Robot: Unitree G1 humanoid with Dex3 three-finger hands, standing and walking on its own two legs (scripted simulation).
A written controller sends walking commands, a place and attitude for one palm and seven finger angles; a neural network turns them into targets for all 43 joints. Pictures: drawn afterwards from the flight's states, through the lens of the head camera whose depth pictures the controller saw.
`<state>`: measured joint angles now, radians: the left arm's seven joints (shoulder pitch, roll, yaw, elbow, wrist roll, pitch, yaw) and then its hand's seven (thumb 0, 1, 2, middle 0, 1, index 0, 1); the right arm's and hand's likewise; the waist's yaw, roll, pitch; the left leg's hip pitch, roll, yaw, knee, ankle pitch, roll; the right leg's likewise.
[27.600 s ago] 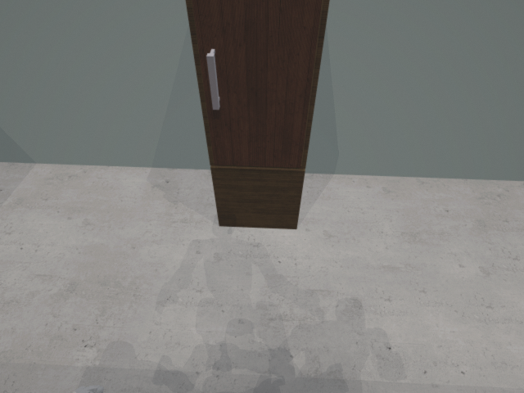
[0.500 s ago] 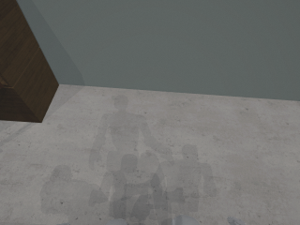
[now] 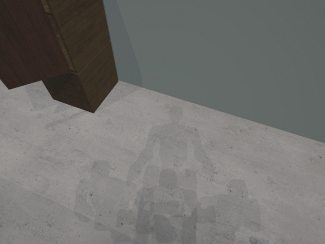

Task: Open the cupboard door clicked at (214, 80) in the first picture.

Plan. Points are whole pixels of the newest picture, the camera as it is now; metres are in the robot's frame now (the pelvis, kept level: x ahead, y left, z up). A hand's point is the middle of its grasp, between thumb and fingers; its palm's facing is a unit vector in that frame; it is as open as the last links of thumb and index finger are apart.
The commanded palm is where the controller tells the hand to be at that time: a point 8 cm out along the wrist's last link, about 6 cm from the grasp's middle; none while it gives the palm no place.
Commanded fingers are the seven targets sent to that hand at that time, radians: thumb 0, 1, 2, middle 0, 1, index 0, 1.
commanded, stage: turn to face it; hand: left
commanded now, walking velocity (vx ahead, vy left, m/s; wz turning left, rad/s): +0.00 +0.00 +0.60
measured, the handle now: out of the picture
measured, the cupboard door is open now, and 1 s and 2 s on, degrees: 50 50 50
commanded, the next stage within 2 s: take the last steps up to it in 0.62 s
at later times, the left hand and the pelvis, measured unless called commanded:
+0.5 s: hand out of the picture +0.03 +0.17 -0.14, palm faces +0.28 -0.92 -0.28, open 7.4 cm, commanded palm none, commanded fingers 0.00 0.90 0.90 -0.20 -0.30 -0.20 -0.30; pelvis +0.01 -0.05 +0.01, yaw +16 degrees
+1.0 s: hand out of the picture -0.01 +0.18 -0.15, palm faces +0.46 -0.85 -0.25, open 7.4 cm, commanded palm none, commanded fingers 0.00 0.90 0.90 -0.20 -0.30 -0.20 -0.30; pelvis +0.02 -0.04 +0.00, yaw +25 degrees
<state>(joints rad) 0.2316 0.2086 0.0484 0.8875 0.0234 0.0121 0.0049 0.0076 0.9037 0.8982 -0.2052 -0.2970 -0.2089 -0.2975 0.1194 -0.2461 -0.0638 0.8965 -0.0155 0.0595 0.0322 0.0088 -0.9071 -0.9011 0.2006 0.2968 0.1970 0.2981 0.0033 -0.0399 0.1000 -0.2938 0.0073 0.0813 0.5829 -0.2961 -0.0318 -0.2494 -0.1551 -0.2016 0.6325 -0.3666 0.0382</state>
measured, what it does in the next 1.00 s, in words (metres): steps on the spot, turning left: right foot, then left foot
